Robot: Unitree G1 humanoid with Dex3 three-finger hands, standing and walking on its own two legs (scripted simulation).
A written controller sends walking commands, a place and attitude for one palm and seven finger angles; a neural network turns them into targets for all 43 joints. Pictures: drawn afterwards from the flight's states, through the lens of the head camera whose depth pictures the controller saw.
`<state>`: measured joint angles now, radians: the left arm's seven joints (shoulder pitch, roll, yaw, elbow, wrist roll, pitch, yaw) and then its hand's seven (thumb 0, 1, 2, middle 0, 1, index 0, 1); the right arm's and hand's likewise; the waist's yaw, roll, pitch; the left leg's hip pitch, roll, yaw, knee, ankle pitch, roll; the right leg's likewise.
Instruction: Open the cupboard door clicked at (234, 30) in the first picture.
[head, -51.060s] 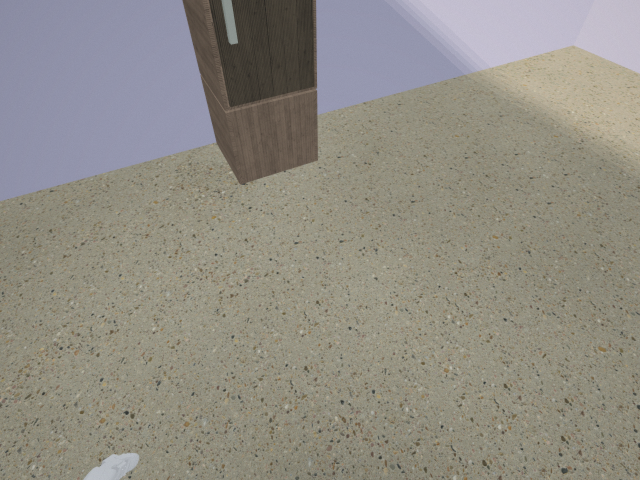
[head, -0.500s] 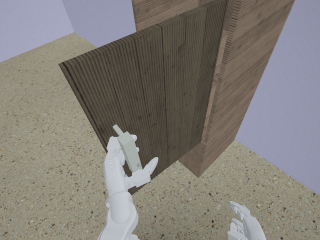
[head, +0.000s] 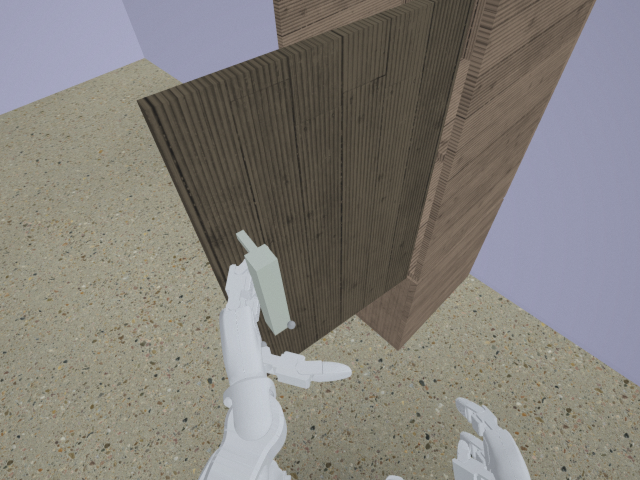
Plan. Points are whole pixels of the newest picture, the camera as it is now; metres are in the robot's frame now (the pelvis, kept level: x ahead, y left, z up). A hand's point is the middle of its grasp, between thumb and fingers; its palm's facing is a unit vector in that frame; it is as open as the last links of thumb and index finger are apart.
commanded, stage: slide the hand sideways off the handle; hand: left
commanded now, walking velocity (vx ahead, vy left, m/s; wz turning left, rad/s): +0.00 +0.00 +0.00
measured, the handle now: (262, 283) +0.35 +0.09 +0.06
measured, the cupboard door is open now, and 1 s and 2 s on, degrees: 82 87 87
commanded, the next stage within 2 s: draw the hand back to the body in 1.26 s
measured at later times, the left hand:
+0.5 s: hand (289, 365) +0.24 +0.05 +0.06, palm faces -0.15 -0.99 +0.01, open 16.3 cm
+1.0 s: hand (239, 398) +0.21 +0.10 +0.06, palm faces -0.11 -0.99 -0.01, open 16.1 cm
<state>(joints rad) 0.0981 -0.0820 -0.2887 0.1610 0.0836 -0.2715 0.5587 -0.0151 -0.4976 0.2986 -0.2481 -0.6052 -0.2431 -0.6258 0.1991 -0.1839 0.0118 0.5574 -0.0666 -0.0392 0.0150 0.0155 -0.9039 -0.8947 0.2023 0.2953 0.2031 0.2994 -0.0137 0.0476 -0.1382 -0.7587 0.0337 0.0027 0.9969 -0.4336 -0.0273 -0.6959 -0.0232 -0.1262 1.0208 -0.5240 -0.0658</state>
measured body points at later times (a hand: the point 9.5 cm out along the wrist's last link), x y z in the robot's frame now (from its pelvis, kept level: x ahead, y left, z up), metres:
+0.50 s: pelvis -0.01 +0.03 -0.01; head +0.03 +0.01 +0.44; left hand +0.24 +0.10 +0.06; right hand +0.15 -0.20 -0.09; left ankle +0.03 +0.14 -0.67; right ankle +0.00 -0.08 -0.67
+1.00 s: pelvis +0.00 +0.02 -0.01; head +0.05 +0.00 +0.43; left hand +0.21 +0.15 +0.06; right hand +0.18 -0.20 -0.09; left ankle +0.03 +0.14 -0.67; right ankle -0.01 -0.08 -0.67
